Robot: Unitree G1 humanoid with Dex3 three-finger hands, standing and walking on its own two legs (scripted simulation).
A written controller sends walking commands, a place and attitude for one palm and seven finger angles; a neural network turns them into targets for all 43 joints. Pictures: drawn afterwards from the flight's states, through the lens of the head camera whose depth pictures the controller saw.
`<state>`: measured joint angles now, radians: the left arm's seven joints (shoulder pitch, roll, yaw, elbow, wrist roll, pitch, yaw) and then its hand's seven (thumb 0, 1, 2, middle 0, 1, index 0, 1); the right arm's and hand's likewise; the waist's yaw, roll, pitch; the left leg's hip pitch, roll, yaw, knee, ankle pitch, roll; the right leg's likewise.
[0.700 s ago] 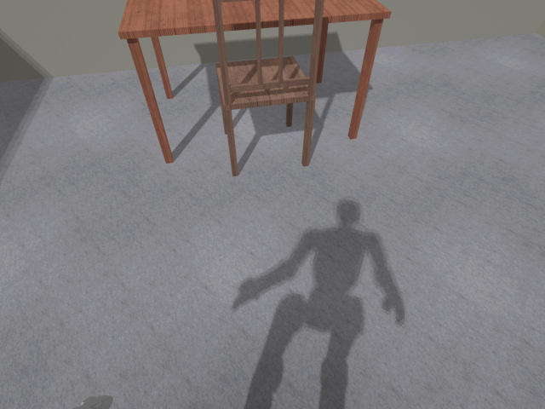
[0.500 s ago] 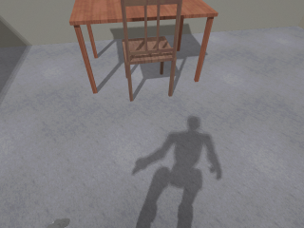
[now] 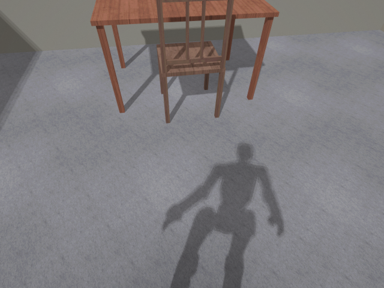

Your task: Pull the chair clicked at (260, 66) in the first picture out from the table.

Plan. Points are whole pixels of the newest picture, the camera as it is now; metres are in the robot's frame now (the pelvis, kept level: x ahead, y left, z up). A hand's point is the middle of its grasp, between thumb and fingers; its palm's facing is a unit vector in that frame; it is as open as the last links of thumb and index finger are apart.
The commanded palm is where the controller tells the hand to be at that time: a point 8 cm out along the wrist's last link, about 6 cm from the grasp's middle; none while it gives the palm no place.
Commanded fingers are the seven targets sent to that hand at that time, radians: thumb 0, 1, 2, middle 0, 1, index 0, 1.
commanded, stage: stand and wait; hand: left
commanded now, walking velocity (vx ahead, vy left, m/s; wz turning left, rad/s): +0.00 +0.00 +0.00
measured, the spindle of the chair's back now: (187, 32) +1.44 +0.11 -0.09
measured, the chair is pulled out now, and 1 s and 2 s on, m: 0.00 0.00 0.00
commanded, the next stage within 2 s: look at it before walking up in 0.12 s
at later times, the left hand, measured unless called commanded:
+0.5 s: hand out of the picture +0.07 +0.25 -0.16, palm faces -0.03 -0.94 -0.33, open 7.4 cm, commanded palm none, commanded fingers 0.00 0.90 0.90 -0.20 -0.30 -0.20 -0.30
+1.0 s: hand out of the picture +0.06 +0.24 -0.17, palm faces -0.05 -0.95 -0.30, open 7.4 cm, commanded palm none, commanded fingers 0.00 0.90 0.90 -0.20 -0.30 -0.20 -0.30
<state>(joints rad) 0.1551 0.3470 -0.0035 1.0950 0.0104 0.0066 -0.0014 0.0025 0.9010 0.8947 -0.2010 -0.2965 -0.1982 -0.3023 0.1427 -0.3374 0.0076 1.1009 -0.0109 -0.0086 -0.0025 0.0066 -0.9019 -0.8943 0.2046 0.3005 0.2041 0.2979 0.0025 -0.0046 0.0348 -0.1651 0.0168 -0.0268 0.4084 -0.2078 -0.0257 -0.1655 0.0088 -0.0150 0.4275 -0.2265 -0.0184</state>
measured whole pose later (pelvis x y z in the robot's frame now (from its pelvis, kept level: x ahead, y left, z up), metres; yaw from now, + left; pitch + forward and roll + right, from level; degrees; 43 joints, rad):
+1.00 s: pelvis +0.01 +0.01 +0.00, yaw -3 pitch -1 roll +0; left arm 0.22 0.31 0.00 1.08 0.02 0.03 -0.01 0.00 0.90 0.90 -0.20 -0.30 -0.20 -0.30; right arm 0.16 -0.29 0.01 1.09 -0.02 0.00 0.00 0.00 -0.90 -0.89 0.20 0.30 0.20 0.30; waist 0.02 -0.01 0.00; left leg -0.17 0.02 0.02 0.45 -0.26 -0.01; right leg -0.19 0.02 0.03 0.47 -0.27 -0.01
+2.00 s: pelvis +0.36 -0.03 +0.00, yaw -27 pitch +0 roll +0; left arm 0.10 0.21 0.07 0.96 0.04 0.02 -0.03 0.00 0.91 0.90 -0.19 -0.29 -0.19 -0.30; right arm 0.42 -0.18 -0.05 1.10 -0.03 -0.07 -0.01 0.00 -0.92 -0.89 0.20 0.30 0.20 0.30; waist -0.06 -0.02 0.05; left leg -0.02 0.06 0.31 0.36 -0.33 0.01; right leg -0.54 -0.11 -0.09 0.75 -0.18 -0.01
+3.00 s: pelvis +0.74 -0.24 -0.01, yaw -42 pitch -1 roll +0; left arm 0.15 0.18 0.08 1.01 0.03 0.02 -0.02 0.01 0.92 0.90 -0.19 -0.30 -0.19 -0.30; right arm 0.45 -0.08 -0.03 1.13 -0.03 -0.06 -0.02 0.00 -0.91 -0.89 0.20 0.30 0.20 0.30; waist -0.05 0.00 0.09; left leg 0.07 0.09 0.38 0.39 -0.42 -0.03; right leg -0.55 -0.07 -0.15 0.72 -0.17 -0.03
